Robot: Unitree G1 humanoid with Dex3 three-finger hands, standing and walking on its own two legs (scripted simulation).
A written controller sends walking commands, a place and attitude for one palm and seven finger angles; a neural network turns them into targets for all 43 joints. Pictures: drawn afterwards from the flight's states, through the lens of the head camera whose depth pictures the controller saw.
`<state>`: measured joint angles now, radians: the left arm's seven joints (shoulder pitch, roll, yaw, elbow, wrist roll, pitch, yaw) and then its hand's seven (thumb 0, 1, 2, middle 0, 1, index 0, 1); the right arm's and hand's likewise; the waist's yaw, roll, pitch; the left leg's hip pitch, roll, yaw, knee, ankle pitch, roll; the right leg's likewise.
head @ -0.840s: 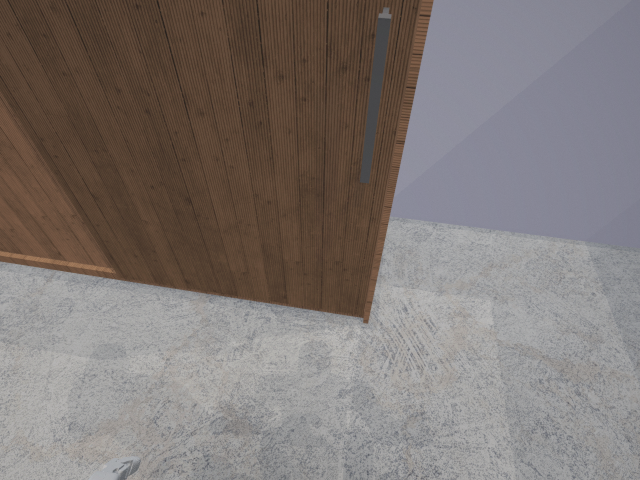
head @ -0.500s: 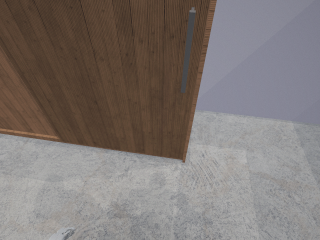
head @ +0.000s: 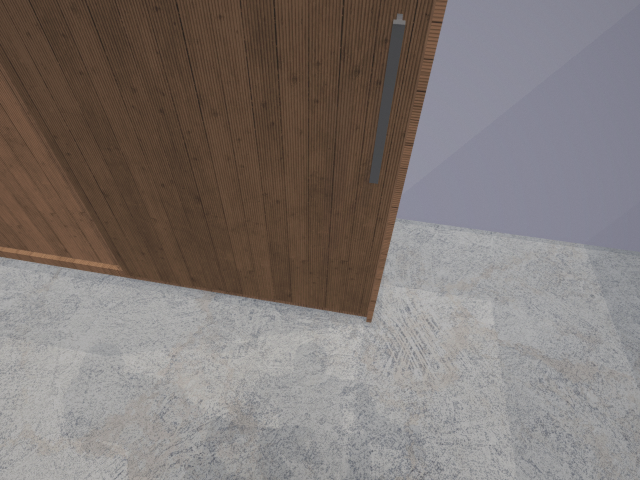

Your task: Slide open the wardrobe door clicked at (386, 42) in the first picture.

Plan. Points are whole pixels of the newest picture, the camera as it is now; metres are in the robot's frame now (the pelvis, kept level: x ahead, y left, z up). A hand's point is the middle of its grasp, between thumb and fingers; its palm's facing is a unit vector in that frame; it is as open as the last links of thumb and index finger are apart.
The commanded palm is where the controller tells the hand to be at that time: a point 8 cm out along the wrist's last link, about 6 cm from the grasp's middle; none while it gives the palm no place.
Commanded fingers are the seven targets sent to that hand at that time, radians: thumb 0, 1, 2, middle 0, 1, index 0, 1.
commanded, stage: look at it before walking up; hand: right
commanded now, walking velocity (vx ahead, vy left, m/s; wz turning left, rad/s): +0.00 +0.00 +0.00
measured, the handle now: (385, 108) +0.76 -0.08 +0.09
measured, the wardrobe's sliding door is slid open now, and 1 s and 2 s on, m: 0.00 0.00 0.00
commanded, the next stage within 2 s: turn to face it in 0.60 s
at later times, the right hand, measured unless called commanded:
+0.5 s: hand out of the picture +0.08 -0.24 -0.16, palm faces -0.03 +0.95 -0.32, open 7.4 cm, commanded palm none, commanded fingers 0.00 -0.90 -0.90 0.20 0.30 0.20 0.30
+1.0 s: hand out of the picture +0.07 -0.23 -0.16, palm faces +0.02 +0.95 -0.31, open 7.4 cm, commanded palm none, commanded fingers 0.00 -0.90 -0.90 0.20 0.30 0.20 0.30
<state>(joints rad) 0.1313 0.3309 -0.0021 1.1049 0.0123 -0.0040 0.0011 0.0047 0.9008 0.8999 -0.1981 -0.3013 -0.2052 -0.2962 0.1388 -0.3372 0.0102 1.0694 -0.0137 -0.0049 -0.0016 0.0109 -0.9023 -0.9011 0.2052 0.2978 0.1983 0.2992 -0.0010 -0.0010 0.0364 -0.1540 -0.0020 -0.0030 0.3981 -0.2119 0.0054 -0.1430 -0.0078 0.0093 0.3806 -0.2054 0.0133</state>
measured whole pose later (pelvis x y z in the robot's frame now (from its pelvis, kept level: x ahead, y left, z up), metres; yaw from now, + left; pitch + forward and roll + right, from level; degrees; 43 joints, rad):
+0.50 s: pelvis +0.00 +0.00 +0.00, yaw +0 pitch -2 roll +0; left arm 0.13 0.33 0.00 1.11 0.01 -0.01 0.00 0.00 0.90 0.90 -0.20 -0.30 -0.21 -0.30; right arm 0.14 -0.33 0.01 1.08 -0.01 -0.01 0.00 0.01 -0.90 -0.90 0.21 0.30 0.20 0.30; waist 0.00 0.01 0.04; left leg -0.14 -0.01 0.00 0.37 -0.20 0.01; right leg -0.14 -0.02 0.01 0.36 -0.20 0.02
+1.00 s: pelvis +0.00 +0.00 +0.00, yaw -2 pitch -1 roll +0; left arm 0.14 0.29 -0.01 1.10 0.01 0.02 0.01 0.00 0.90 0.90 -0.20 -0.30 -0.20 -0.30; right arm 0.15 -0.30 0.01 1.06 -0.01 0.01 -0.02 0.01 -0.90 -0.90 0.20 0.30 0.20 0.30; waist 0.00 0.00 0.04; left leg -0.17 0.01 0.03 0.43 -0.24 0.01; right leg -0.17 0.00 0.04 0.42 -0.22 0.02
